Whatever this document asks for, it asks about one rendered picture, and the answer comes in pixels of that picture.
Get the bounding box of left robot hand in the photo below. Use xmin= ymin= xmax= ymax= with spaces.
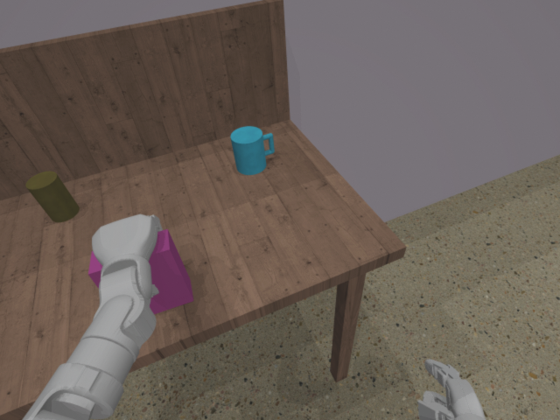
xmin=92 ymin=214 xmax=163 ymax=298

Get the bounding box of right robot hand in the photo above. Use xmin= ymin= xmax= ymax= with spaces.
xmin=417 ymin=359 xmax=485 ymax=420

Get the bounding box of table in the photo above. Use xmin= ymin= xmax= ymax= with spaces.
xmin=0 ymin=0 xmax=407 ymax=420

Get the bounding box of robot left forearm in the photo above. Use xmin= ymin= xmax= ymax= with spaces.
xmin=22 ymin=255 xmax=157 ymax=420

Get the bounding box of sponge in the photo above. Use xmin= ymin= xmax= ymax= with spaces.
xmin=88 ymin=229 xmax=193 ymax=314

